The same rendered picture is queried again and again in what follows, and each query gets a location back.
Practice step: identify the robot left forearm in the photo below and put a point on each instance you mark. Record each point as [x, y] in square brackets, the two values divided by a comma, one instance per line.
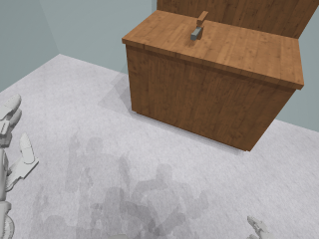
[7, 226]

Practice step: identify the tap lever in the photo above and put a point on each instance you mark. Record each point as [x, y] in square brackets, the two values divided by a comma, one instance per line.
[194, 34]

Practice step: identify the left robot hand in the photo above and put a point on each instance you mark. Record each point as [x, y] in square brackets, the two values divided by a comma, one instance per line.
[10, 115]

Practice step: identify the counter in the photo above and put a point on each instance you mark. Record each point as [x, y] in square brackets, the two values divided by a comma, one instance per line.
[232, 81]

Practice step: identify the right robot hand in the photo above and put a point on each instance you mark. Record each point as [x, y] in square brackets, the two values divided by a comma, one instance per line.
[260, 229]

